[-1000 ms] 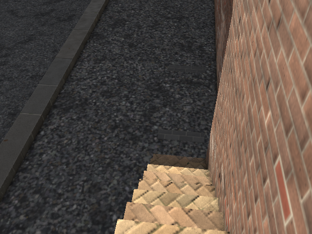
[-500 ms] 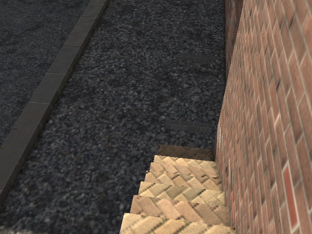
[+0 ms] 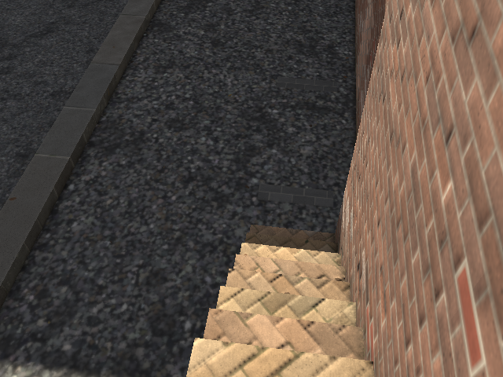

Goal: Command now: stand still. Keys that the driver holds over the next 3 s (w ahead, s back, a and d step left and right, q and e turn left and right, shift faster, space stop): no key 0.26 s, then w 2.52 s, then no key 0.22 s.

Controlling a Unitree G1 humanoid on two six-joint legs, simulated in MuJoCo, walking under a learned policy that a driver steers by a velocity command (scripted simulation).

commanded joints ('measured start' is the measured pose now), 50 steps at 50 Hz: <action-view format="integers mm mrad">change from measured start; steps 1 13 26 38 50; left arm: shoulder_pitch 108 142 146 89 35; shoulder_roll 113 64 79 80 97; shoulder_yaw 30 27 28 16 -7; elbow -8 -9 -51 -106 -142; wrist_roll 4 1 -17 -14 3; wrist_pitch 1 17 2 9 5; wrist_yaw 6 16 41 37 26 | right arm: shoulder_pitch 33 1 -17 -94 -144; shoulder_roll -87 -60 -50 -45 -49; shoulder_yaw -21 -17 -14 -7 0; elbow -47 -41 -64 -126 -171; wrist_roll -3 5 12 4 -5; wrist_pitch -12 -2 -30 -39 -33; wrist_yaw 1 4 -16 -6 1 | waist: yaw -9 4 7 29 39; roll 46 -20 20 5 20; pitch -7 43 20 -22 -50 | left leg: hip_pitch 99 51 0 -25 5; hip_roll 108 110 64 32 42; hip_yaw -101 -102 -69 -36 -71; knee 5 -14 46 205 268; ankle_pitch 381 207 123 316 440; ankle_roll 22 18 15 28 39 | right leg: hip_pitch -89 -114 -80 -72 -97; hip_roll -63 -52 -36 -12 -13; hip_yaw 37 37 45 17 23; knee -34 -62 -8 183 261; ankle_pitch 249 110 126 272 320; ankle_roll -59 -73 -112 -128 -124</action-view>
